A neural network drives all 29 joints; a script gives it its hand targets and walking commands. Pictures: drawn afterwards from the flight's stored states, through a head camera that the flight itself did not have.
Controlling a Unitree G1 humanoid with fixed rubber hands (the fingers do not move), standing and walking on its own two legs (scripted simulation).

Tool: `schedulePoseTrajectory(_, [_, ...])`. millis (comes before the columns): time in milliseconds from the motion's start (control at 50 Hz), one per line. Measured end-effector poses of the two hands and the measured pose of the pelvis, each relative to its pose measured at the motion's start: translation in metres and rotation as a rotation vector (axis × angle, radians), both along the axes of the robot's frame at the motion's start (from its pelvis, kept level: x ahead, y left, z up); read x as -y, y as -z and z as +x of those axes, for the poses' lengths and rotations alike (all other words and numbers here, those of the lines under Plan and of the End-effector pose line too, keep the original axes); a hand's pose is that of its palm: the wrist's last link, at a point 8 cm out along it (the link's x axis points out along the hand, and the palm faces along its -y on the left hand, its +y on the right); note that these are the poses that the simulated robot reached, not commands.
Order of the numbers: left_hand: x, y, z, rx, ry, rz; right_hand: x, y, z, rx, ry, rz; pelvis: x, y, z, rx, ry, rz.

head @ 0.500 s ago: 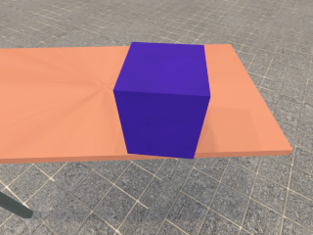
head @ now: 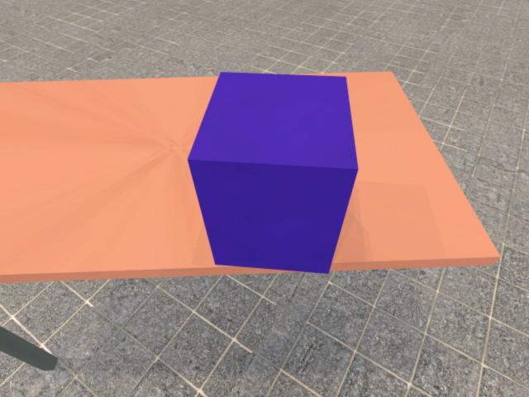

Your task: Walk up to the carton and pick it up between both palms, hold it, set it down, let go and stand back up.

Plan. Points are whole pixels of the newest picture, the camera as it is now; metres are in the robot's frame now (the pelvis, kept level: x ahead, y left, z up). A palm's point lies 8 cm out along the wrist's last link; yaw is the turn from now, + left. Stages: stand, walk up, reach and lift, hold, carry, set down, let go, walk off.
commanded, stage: stand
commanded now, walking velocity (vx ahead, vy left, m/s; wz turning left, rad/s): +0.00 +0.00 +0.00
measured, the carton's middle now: (276, 176) +0.43 +0.01 +0.09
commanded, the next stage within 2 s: none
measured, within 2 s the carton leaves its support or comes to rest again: neither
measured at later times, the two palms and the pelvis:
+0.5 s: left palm out of the picture +0.04 +0.29 -0.12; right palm out of the picture +0.06 -0.29 -0.12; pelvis +0.00 +0.00 +0.00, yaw +0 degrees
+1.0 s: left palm out of the picture +0.06 +0.29 -0.12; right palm out of the picture +0.05 -0.29 -0.12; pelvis +0.00 +0.00 +0.00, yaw +0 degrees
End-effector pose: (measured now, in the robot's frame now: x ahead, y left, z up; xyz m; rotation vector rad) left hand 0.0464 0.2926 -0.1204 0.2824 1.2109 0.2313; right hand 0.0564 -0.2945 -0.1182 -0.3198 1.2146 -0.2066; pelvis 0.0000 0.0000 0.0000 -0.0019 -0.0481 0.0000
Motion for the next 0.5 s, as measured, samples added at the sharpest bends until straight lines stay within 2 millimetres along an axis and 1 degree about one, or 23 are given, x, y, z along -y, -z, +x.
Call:
schedulePoseTrajectory(140, [0.005,0.002,0.007,0.004,0.009,-0.010,0.001,-0.002,0.002,0.011,0.017,-0.002,0.000,0.000,0.003,0.001,0.002,0.001])
schedulePoseTrajectory(240, [0.004,0.003,0.009,0.008,0.006,-0.007,-0.002,-0.002,0.005,0.013,0.014,0.000,0.000,0.000,0.003,0.002,0.003,0.002])
schedulePoseTrajectory(500, [-0.001,0.001,-0.003,-0.023,-0.014,0.004,-0.005,0.000,0.007,0.006,0.005,0.012,0.000,-0.001,0.005,0.001,0.002,0.003])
